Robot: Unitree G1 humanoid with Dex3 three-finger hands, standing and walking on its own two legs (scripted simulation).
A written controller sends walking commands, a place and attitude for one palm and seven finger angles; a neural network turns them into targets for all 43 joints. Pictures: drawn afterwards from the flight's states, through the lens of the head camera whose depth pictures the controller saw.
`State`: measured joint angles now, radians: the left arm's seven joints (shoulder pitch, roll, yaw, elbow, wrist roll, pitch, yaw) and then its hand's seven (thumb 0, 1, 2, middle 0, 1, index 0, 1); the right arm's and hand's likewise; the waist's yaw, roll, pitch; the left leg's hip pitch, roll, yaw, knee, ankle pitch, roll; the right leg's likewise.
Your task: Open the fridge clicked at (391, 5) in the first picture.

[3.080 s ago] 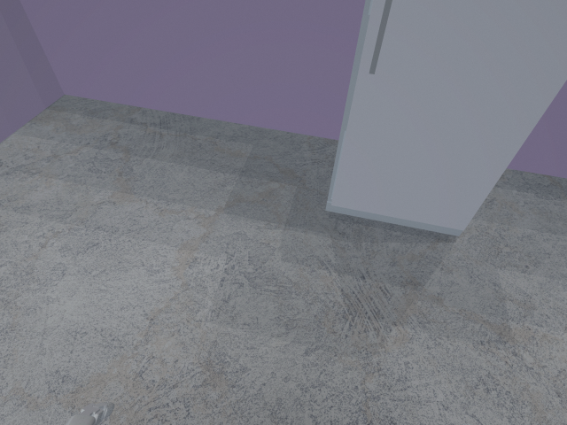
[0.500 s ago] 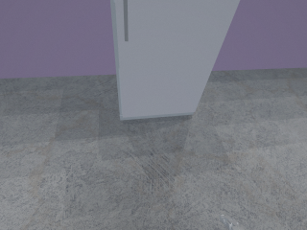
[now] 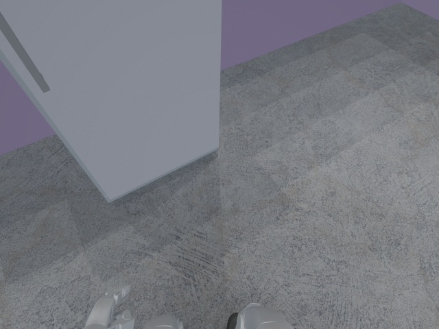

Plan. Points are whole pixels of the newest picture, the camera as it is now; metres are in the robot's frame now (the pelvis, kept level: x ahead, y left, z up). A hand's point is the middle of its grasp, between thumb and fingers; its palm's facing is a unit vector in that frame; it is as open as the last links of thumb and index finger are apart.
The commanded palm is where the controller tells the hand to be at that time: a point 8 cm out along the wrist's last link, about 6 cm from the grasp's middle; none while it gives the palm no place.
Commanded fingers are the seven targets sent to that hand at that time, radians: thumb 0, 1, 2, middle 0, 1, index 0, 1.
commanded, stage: walk to a spot facing it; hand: left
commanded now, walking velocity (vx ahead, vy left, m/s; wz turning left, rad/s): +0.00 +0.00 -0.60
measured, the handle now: (3, 23) +0.66 +0.45 +0.17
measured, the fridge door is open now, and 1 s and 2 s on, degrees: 0 0 0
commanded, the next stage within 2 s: none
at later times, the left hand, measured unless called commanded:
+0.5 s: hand (86, 314) +0.16 +0.27 -0.15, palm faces -0.21 -0.96 -0.20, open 7.4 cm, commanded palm none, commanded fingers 0.00 0.90 0.90 -0.20 -0.30 -0.20 -0.30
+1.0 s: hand (163, 272) +0.23 +0.12 -0.12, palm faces -0.56 -0.77 -0.30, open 7.4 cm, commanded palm none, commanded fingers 0.00 0.90 0.90 -0.20 -0.30 -0.20 -0.30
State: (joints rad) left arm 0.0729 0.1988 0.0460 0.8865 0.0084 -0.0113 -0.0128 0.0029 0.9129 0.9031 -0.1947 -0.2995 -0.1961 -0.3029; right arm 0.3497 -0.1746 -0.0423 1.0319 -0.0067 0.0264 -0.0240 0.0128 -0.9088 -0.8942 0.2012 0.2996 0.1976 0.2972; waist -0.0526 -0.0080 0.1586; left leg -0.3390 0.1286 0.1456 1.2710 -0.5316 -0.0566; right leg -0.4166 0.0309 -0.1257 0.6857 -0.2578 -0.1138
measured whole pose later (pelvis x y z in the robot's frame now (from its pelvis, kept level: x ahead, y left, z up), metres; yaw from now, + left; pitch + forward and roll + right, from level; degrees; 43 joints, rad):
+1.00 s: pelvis +0.02 +0.03 +0.02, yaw -37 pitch +1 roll +2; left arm 0.13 0.20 0.06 0.89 0.01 0.01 0.01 0.00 0.91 0.90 -0.20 -0.30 -0.20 -0.30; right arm 0.26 -0.25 -0.08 0.96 -0.02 0.08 -0.02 0.01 -0.91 -0.89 0.20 0.30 0.20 0.30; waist -0.03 0.05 0.09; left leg -0.45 0.15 0.10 1.12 -0.47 -0.08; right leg -0.28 0.00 -0.06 0.60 -0.33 -0.06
